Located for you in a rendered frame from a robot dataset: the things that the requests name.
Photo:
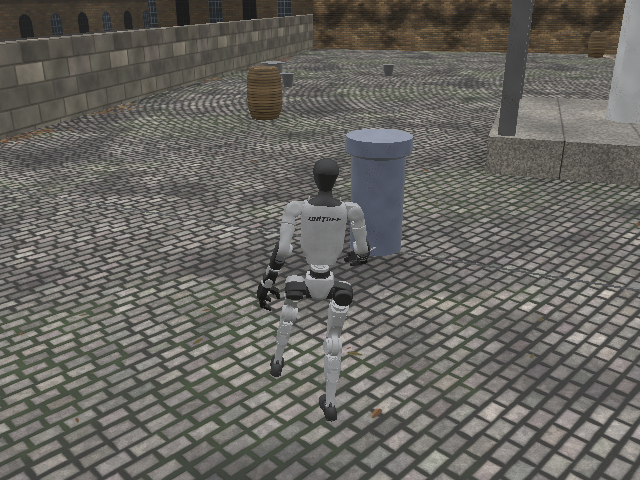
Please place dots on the robot right hand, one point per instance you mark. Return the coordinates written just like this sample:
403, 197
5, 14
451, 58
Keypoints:
352, 256

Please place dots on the robot left forearm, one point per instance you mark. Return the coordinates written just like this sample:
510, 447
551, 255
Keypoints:
273, 269

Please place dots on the robot right foot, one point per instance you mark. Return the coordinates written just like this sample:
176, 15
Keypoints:
329, 412

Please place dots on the robot left hand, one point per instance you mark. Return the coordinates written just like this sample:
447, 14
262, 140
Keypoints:
262, 295

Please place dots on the robot right forearm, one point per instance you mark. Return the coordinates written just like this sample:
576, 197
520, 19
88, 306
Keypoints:
363, 257

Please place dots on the left robot shin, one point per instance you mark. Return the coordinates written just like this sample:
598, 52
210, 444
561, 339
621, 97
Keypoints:
283, 335

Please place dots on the right robot upper arm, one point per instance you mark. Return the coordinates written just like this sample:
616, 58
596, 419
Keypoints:
356, 215

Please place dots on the left robot upper arm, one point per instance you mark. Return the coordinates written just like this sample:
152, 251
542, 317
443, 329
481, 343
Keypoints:
288, 223

